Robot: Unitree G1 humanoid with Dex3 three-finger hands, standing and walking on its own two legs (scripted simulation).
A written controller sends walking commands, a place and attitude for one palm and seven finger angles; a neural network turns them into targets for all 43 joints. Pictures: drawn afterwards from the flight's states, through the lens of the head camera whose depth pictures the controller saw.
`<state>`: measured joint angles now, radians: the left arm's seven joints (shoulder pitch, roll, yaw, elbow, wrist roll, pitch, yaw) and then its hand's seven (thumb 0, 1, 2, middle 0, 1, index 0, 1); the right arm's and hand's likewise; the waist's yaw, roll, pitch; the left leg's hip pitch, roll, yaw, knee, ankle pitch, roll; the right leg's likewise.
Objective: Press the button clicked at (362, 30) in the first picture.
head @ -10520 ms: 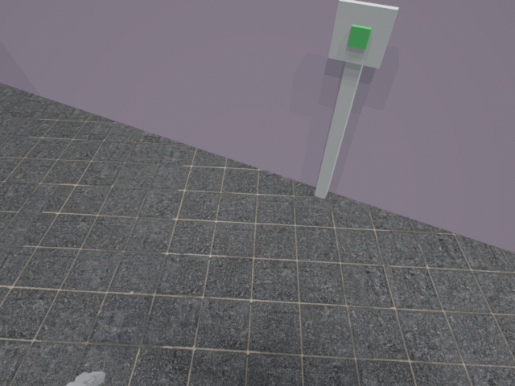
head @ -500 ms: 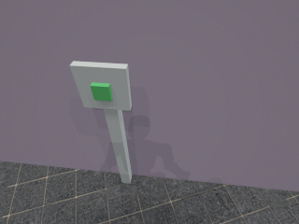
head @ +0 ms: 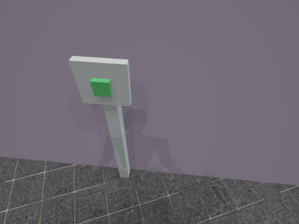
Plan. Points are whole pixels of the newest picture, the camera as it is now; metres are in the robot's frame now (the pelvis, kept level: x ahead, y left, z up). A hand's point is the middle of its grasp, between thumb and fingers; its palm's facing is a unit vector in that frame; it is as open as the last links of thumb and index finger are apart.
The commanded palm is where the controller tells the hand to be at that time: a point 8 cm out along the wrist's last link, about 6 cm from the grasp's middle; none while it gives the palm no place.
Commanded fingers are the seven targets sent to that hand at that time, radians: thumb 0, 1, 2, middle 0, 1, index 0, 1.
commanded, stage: look again from close up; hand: left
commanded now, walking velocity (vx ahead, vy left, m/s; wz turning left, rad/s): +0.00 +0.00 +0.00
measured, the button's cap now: (102, 87) +0.53 +0.20 +0.07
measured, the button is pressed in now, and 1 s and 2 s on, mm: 0 0 0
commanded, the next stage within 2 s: come to a stop and stand still in 0.42 s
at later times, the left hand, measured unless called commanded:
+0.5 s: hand out of the picture +0.07 +0.26 -0.16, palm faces -0.01 -0.95 -0.32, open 7.4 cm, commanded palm none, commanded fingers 0.00 0.90 0.90 -0.20 -0.30 -0.20 -0.30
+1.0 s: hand out of the picture +0.06 +0.19 -0.17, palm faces -0.02 -0.97 -0.23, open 7.4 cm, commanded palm none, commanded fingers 0.00 0.90 0.90 -0.20 -0.30 -0.20 -0.30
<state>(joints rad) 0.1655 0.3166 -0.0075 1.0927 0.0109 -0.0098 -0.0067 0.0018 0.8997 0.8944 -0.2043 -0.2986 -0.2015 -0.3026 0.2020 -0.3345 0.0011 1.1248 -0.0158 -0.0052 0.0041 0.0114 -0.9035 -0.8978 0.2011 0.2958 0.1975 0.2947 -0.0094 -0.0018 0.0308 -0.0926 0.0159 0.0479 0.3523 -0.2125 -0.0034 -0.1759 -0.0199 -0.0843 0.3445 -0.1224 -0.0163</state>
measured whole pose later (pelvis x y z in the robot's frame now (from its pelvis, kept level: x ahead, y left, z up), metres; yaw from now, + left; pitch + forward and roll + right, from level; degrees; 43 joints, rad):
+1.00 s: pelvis +0.02 +0.00 -0.01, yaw +0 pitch -2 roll +1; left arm 0.22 0.19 -0.03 1.10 0.00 -0.01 0.02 0.00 0.90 0.89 -0.20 -0.30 -0.20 -0.30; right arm 0.25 -0.19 0.03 1.08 -0.02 -0.01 -0.01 0.01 -0.91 -0.90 0.20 0.30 0.20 0.29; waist 0.00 0.02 0.03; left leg -0.11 0.00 0.05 0.42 -0.28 0.01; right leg -0.22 -0.04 -0.07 0.47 -0.21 -0.01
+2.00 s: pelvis +0.00 +0.00 +0.00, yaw -1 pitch -2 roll +0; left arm 0.31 0.12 -0.01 1.13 0.01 -0.01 0.03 0.00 0.91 0.89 -0.20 -0.30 -0.20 -0.30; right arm 0.34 -0.09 0.01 1.14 -0.01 -0.02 -0.03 0.01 -0.91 -0.90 0.20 0.30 0.19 0.29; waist 0.01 -0.01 0.03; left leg -0.14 0.01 0.06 0.42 -0.26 0.00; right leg -0.24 -0.03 -0.07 0.44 -0.17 -0.01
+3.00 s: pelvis +0.00 +0.01 -0.08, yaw +2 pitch +12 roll -2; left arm 0.43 0.22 0.06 -0.15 -0.23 -0.26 -0.35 0.01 0.90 0.90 -1.04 -1.21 -1.03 -1.22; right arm 0.22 -0.15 0.05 0.51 0.04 -0.16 -0.03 0.02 -0.90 -0.90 0.20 0.30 0.20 0.30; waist 0.00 0.04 -0.11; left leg -0.74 0.02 0.00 1.09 -0.56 0.01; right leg -0.80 -0.04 -0.10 1.04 -0.44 -0.01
